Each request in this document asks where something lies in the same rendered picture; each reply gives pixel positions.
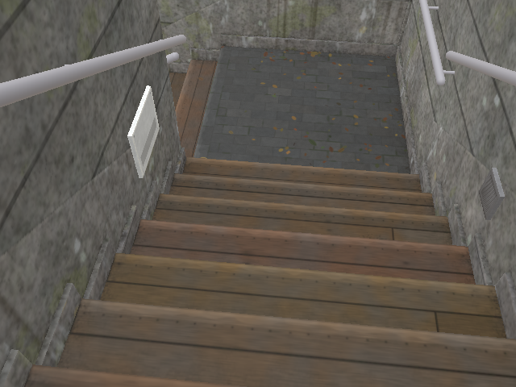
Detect stairs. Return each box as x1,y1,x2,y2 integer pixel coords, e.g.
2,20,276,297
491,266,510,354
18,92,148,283
24,157,516,387
169,60,218,158

